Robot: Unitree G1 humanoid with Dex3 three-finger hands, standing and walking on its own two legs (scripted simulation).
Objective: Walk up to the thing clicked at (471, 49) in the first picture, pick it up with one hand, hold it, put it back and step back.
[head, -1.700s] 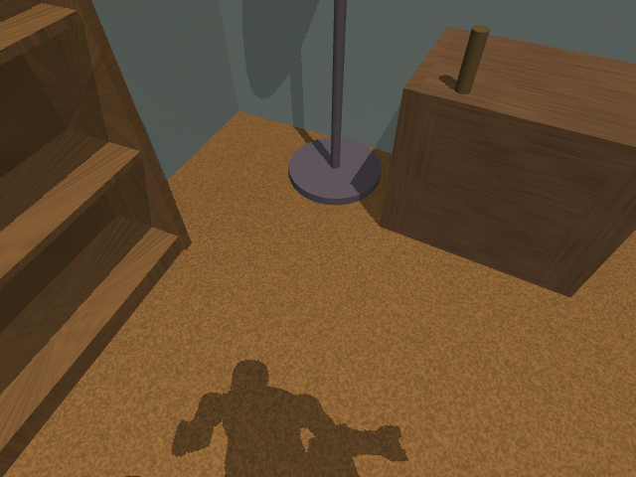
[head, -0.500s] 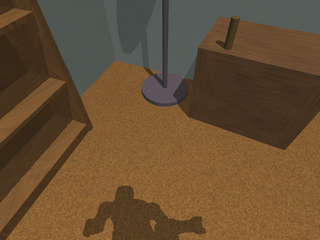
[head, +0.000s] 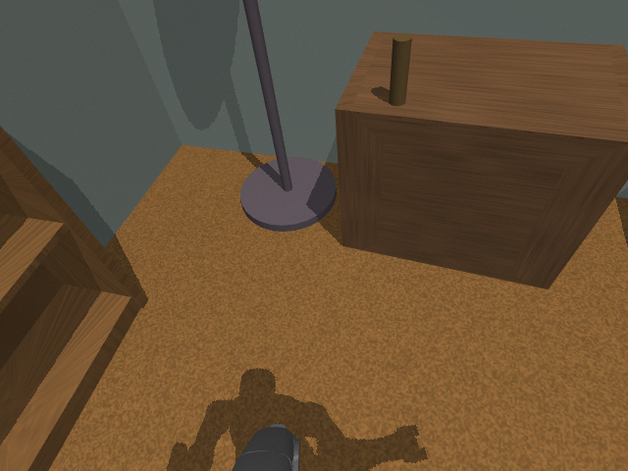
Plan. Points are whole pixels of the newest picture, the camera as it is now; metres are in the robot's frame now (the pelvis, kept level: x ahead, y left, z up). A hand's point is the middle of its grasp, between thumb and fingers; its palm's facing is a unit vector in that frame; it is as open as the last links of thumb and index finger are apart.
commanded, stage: walk up
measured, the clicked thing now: (399, 71) +1.01 -0.14 -0.06
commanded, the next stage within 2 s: none
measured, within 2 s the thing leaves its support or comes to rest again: neither
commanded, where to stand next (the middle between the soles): +0.44 +0.15 m, yaw -9 degrees
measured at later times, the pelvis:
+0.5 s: pelvis +0.20 +0.09 -0.01, yaw -4 degrees
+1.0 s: pelvis +0.33 +0.18 -0.03, yaw -8 degrees
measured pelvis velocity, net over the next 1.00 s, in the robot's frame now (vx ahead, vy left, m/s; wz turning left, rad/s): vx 0.33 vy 0.18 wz -0.13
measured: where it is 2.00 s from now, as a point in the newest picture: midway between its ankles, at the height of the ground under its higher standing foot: (292, 409)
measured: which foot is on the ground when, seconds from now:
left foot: up 0.00-0.16, down 0.18-0.62, up 0.64-0.98, down 1.00-1.00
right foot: down 0.00-0.22, up 0.24-0.60, down 0.62-1.00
